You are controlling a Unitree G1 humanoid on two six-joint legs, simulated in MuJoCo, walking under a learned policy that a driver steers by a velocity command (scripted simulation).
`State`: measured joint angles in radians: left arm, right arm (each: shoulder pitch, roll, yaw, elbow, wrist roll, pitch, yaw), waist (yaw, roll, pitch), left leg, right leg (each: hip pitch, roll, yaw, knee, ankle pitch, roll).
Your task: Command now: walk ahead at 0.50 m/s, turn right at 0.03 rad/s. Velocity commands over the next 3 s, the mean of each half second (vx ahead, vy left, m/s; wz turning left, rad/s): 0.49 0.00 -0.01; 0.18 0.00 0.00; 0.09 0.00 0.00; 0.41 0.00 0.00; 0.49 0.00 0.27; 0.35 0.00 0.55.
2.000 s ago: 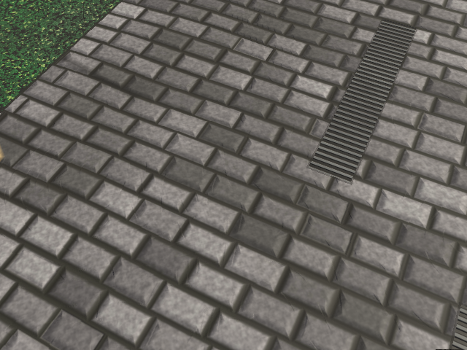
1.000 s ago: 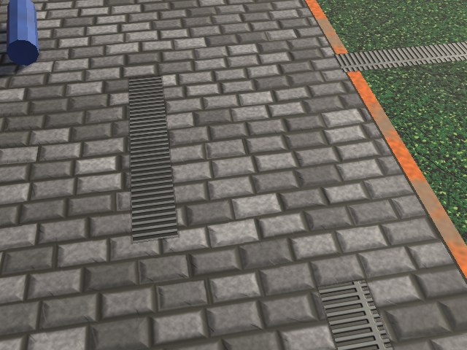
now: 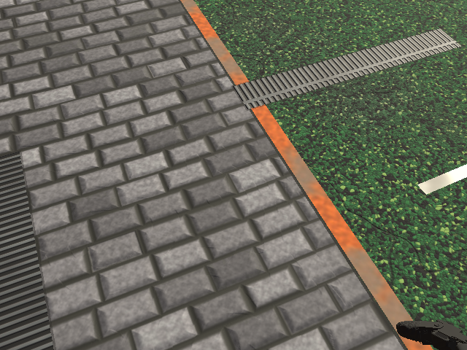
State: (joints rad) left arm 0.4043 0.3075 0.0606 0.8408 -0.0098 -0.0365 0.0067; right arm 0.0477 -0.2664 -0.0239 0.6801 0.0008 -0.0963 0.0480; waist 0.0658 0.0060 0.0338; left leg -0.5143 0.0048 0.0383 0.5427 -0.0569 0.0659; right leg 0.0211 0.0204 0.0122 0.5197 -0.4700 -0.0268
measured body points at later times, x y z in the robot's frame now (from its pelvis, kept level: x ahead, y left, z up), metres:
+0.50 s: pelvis +0.29 -0.02 +0.01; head +0.32 -0.03 +0.46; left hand +0.51 +0.21 -0.07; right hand +0.29 -0.32 -0.12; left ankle +0.13 +0.10 -0.72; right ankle +0.42 -0.13 -0.72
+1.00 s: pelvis +0.43 -0.03 +0.02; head +0.44 -0.02 +0.47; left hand +0.54 +0.22 -0.11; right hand +0.56 -0.30 -0.09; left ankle +0.47 +0.10 -0.72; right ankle +0.42 -0.13 -0.72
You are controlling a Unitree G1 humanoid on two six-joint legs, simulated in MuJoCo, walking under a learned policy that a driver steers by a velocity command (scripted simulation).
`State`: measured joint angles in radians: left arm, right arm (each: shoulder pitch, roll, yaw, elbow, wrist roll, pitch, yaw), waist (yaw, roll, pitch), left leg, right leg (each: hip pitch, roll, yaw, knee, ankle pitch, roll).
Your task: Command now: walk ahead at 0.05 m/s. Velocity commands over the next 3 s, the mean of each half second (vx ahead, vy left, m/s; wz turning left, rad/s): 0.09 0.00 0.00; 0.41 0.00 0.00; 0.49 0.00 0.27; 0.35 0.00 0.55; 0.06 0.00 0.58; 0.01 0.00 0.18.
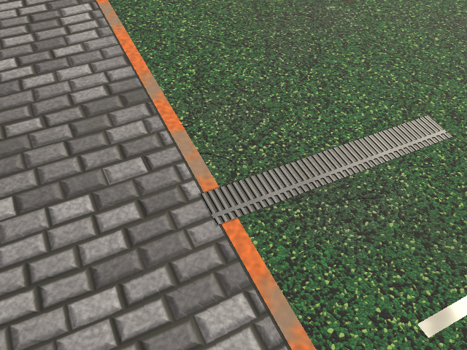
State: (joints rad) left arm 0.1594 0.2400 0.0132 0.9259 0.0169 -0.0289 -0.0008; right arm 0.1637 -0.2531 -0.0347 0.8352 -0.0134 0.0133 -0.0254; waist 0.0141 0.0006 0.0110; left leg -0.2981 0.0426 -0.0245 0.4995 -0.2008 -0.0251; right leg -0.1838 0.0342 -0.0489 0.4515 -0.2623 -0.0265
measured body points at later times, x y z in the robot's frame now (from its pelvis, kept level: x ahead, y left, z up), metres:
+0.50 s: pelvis +0.05 +0.02 -0.01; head +0.04 +0.03 +0.44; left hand +0.07 +0.29 -0.16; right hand +0.13 -0.25 -0.14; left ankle +0.04 +0.13 -0.73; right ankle -0.02 -0.10 -0.74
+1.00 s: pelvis +0.25 +0.01 -0.01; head +0.28 +0.01 +0.44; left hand +0.49 +0.23 -0.11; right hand +0.15 -0.25 -0.15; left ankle +0.06 +0.13 -0.74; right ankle +0.41 -0.10 -0.73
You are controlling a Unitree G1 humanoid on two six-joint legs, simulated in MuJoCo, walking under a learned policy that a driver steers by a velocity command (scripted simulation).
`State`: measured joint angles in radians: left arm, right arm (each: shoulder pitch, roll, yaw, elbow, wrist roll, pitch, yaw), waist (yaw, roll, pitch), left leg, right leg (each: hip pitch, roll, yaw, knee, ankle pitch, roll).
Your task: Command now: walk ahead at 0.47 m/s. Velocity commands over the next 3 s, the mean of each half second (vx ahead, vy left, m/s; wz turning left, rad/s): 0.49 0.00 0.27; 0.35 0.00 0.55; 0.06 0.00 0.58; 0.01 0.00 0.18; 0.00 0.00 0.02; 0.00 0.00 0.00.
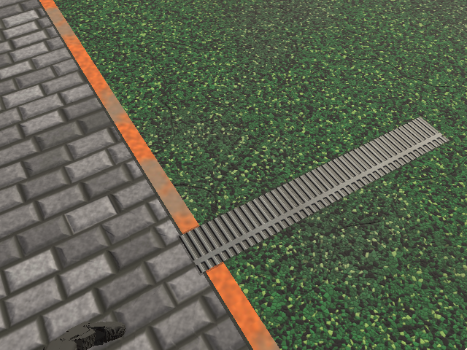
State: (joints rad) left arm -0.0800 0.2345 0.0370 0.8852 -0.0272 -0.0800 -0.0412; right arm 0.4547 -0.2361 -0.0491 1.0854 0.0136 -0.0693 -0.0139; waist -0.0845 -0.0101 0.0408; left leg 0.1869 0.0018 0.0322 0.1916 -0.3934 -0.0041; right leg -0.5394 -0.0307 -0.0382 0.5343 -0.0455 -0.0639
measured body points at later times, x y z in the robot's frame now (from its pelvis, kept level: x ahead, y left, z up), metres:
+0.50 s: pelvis +0.27 -0.02 +0.01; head +0.28 +0.00 +0.46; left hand +0.22 +0.25 -0.14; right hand +0.47 -0.23 -0.10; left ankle +0.43 +0.16 -0.68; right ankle +0.16 -0.12 -0.73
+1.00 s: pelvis +0.52 +0.07 +0.01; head +0.55 +0.11 +0.46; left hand +0.59 +0.39 -0.09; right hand +0.73 -0.16 -0.09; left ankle +0.44 +0.13 -0.73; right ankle +0.73 +0.02 -0.70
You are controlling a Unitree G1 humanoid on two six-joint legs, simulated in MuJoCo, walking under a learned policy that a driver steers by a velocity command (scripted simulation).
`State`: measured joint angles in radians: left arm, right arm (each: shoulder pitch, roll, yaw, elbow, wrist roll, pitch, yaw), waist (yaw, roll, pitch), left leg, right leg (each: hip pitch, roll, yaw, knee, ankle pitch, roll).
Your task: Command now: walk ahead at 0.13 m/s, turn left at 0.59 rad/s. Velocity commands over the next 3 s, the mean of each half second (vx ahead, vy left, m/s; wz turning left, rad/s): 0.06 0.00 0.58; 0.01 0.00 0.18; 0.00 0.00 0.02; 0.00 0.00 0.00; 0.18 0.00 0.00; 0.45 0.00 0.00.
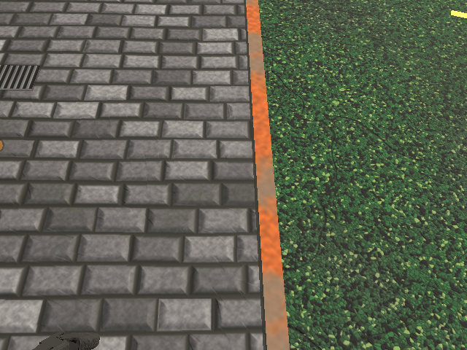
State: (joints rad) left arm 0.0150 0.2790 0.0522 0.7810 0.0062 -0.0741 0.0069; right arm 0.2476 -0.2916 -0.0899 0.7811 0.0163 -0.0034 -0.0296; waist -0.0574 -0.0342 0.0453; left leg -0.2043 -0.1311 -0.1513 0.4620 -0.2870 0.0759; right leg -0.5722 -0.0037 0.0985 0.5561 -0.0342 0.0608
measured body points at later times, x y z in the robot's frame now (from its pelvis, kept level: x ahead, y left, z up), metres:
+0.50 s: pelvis +0.06 +0.01 -0.01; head +0.09 +0.04 +0.44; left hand +0.12 +0.32 -0.13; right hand +0.28 -0.22 -0.10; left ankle +0.04 +0.11 -0.74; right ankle +0.16 -0.12 -0.73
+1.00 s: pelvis +0.07 +0.02 +0.00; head +0.08 +0.02 +0.45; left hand +0.07 +0.31 -0.12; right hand +0.29 -0.16 -0.12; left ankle +0.04 +0.11 -0.74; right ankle +0.11 -0.12 -0.74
